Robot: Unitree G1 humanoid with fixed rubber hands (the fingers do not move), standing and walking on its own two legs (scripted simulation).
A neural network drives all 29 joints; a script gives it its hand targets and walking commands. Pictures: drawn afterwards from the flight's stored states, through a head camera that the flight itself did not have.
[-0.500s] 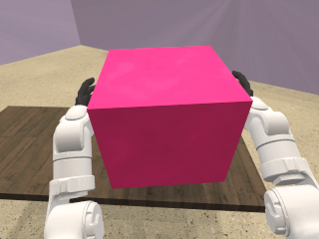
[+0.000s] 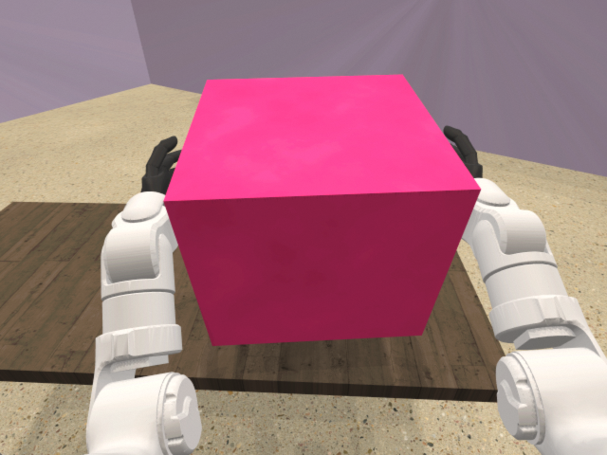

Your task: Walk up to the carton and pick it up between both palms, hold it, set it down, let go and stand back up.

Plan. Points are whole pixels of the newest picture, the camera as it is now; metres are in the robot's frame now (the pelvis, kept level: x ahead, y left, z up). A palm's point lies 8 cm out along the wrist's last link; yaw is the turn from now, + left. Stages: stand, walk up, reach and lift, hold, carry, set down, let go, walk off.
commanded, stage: set down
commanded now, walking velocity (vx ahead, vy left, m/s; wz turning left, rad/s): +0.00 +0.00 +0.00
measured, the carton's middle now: (311, 204) +0.41 -0.01 +0.21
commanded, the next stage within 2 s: none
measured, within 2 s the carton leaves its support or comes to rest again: neither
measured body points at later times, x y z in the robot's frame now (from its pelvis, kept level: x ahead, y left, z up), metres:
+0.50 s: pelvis +0.01 +0.00 +0.00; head -0.02 +0.01 +0.45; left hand +0.40 +0.18 +0.19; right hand +0.40 -0.20 +0.17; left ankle +0.01 +0.11 -0.75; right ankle +0.00 -0.10 -0.75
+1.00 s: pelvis +0.02 -0.01 +0.00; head -0.01 +0.00 +0.45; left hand +0.41 +0.18 +0.17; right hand +0.42 -0.20 +0.15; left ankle +0.01 +0.11 -0.75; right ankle +0.00 -0.10 -0.75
